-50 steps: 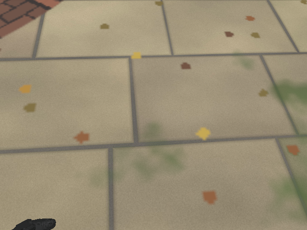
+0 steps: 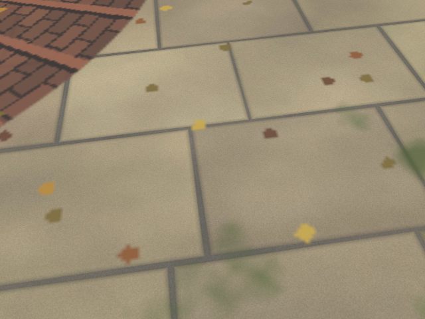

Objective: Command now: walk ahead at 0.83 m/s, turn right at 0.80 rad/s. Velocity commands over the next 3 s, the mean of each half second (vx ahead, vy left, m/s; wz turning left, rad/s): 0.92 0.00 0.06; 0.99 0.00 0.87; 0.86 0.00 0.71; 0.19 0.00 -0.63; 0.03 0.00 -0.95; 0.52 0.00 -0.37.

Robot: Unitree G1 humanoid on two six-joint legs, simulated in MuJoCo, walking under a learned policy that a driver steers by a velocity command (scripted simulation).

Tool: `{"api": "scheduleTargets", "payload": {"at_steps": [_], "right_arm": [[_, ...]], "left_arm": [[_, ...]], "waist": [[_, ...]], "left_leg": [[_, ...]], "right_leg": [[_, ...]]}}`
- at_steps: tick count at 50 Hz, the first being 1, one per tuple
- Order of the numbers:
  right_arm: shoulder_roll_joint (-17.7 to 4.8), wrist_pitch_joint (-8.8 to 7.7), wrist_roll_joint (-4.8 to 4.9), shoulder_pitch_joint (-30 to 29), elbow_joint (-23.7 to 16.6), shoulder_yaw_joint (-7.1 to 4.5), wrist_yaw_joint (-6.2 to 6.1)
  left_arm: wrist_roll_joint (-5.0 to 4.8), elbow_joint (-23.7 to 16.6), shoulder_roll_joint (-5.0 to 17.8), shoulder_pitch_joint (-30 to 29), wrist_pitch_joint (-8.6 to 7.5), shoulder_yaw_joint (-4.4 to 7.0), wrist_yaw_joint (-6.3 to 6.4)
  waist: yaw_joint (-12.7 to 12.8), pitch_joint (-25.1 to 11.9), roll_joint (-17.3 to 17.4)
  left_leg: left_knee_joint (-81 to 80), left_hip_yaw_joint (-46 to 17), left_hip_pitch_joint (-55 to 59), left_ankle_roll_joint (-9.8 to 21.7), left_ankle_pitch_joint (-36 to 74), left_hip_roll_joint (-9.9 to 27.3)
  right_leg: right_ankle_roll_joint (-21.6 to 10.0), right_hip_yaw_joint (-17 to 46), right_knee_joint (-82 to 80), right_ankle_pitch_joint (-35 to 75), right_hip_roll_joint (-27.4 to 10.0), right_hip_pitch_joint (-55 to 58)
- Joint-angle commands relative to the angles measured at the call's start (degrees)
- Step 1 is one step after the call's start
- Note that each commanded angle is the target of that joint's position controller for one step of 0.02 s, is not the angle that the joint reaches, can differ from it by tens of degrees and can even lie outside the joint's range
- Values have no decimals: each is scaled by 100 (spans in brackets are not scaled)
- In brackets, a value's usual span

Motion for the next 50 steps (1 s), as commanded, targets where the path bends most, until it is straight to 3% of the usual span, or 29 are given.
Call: {"api": "scheduleTargets", "payload": {"at_steps": [1, 3, 5, 6, 7, 8, 9, 10, 11, 13, 17, 24, 26, 28, 29, 30, 31, 32, 33, 34, 35, 38, 40, 42, 44, 46, 48, 49, 50], "right_arm": [[-919, -44, 61, -451, -342, -221, 98], [-1171, -19, 146, -434, -258, -270, 171], [-1348, 22, 252, -729, -217, -247, 219], [-983, -66, 142, -684, -269, -75, 159], [218, -202, 23, 57, -544, 267, 151], [-301, -413, 349, -488, -608, 251, 92], [-658, -446, 657, -1296, -753, 140, 33], [-429, -461, 624, -1264, -746, 214, -17], [-348, -424, 423, -1174, -654, 224, -37], [-306, -169, 431, -473, -324, 163, 80], [-96, 147, 373, -678, -217, 187, 205], [-33, -107, 343, -1556, -576, 191, 467], [-222, -72, 418, -1165, -589, 88, 512], [-746, 187, 431, 324, -298, -159, 442], [-1127, 358, 366, 2125, 188, -353, 330], [-641, 450, 304, 3110, 715, -179, 239], [-370, 251, -86, 2273, 655, 12, 344], [-183, 48, -93, 1281, 147, 138, 383], [18, -26, -13, 966, -139, 140, 389], [-112, -119, 48, 396, -344, 110, 388], [-302, -207, 70, -201, -557, 82, 355], [-255, -260, 85, -545, -754, 101, 166], [-209, -196, 223, -338, -660, 85, -4], [-326, -93, 287, -209, -553, 34, -73], [-359, -19, 349, 52, -452, 2, -73], [-200, 37, 366, 120, -422, 3, -77], [-43, 19, 238, -262, -622, 53, 0], [508, -8, 73, -298, -858, 247, 65], [700, -102, 422, 425, -1227, 371, 76]], "left_arm": [[-27, -559, 256, -748, -102, -52, -71], [5, -518, 422, -435, -107, -2, -33], [-80, -52, 997, 1447, -84, 348, 57], [-65, 441, 1591, 2685, -21, 623, 144], [28, 430, 2326, 2223, -101, 639, 199], [110, 64, 1676, 2103, -309, 425, 134], [191, 184, 1203, 1997, -452, 305, 37], [191, 312, 1101, 1815, -537, 270, 19], [242, 323, 751, 1364, -594, 170, 14], [419, 235, 229, 785, -694, 20, 36], [388, 430, 235, 876, -850, 27, 182], [443, 494, 628, 1189, -735, 50, 613], [439, 470, 993, 1183, -587, 140, 766], [324, 278, 1288, 543, -487, 261, 852], [285, 30, 1306, -299, -539, 279, 763], [97, -131, 441, -1256, -686, 51, 474], [114, -598, -722, -1026, -917, -253, 307], [84, -865, -791, -2, -1083, -402, 225], [51, -1006, -261, -94, -1228, -361, 124], [76, -1007, -14, -147, -1229, -275, 89], [155, -942, 50, -25, -1125, -263, 128], [308, -909, 453, -220, -865, -150, 383], [403, -1201, 167, -1044, -827, -256, 454], [285, -1403, -136, -1538, -792, -292, 432], [88, -1396, 33, -1471, -788, -154, 417], [-48, -1315, 276, -1257, -835, 12, 403], [-60, -976, 654, 307, -923, 277, 395], [51, -771, 1071, 1697, -893, 363, 414], [342, -700, 1559, 1728, -932, 394, 290]], "waist": [[85, 1147, 220], [352, 884, 389], [1557, -166, 565], [2032, -616, 86], [819, -982, -2197], [1181, -2070, -1180], [1372, -1026, -470], [1090, -441, -287], [797, -118, -215], [313, 97, -546], [256, 586, -284], [288, 774, -211], [-37, 298, -613], [-964, -242, -1027], [-1854, -646, -844], [-2214, -153, 835], [-982, 346, 2434], [-77, -511, 1979], [-35, -642, 686], [437, -75, -710], [777, 243, -922], [750, 561, -883], [319, 628, -410], [-50, 437, 115], [-206, 115, 399], [-82, -49, 620], [875, -869, 689], [1326, -1972, -256], [676, -2316, -2850]], "left_leg": [[-836, -404, -341, 1147, 570, 1551], [-226, -194, -508, 1188, 3086, 1494], [2216, -45, -1139, 1107, 6039, 1355], [4328, -269, -2833, 812, 4364, 1054], [7018, -1008, -4993, 430, -1263, -38], [7688, -2723, -5154, 570, -1253, -278], [7676, -2743, -5684, 737, -572, -212], [7355, -2854, -5758, 886, -96, 45], [7056, -2939, -5515, 951, 383, 323], [6710, -3112, -4849, 977, 1267, 609], [5872, -2945, -5161, 879, 2084, 472], [3247, -1292, -4578, 1107, 3228, -501], [3061, -789, -3798, 1180, 2965, -847], [3289, -852, -2137, 1379, 2217, -993], [3142, -1632, -451, 1785, 2073, -627], [1869, -2178, 92, 2129, 3205, -162], [2426, -3363, 286, 2402, 2930, -586], [1767, -5654, 575, 3217, 665, 171], [478, -6801, 226, 3234, -1235, 618], [-96, -6930, -916, 2922, -2093, 683], [-138, -6893, -1912, 2893, -1969, 599], [-118, -5716, -3459, 2685, -719, -77], [-1, -4768, -4051, 2489, 115, -520], [294, -4356, -4339, 2150, 76, -837], [662, -4610, -3762, 1971, -266, -771], [1268, -4765, -2988, 1748, -160, -681], [3199, -4433, -3059, 1338, 1177, -826], [5357, -3869, -4025, 1141, 118, -1012], [6978, -3400, -5841, 975, -1265, -1139]], "right_leg": [[-333, -248, -538, -265, -58, -465], [-591, -731, -787, -893, 456, 782], [-1005, -1104, -1268, -846, 1293, 3545], [-1077, -429, -1339, -682, 1326, 5702], [-1718, 3046, -2693, -3112, -184, 6589], [-1790, 4917, -4162, -4622, -954, 6525], [-1435, 4341, -4529, -4049, -1111, 5850], [-1351, 3754, -4402, -3529, -1163, 5023], [-1171, 3079, -4223, -3059, -969, 4252], [-728, 1769, -4223, -1985, -599, 3298], [-126, -126, -4716, 379, -76, 3201], [604, -1489, -4731, 4621, 244, 4161], [623, -1550, -3727, 6906, 55, 4696], [491, -1411, -2002, 8361, -199, 4431], [346, -1126, 9, 7846, -164, 3457], [270, -1258, 3379, 1121, 1101, 2225], [241, -11, 5245, -2783, 1875, -42], [43, 1060, 5542, -3029, 1731, -1095], [-292, 1275, 4620, -2409, 1555, -1051], [-446, 1217, 3498, -1683, 1241, -653], [-293, 1282, 2841, -1330, 1028, -233], [233, 1168, 1209, -1092, 674, 687], [460, 821, -486, -297, 714, 1418], [636, 478, -1704, 510, 1061, 2334], [790, 582, -2327, 729, 1275, 2704], [702, 758, -2790, 464, 1231, 2892], [323, 852, -2557, -21, 883, 4547], [-88, 2257, -2480, -1527, -205, 6412], [-1157, 6141, -4027, -3716, -1594, 7174]]}}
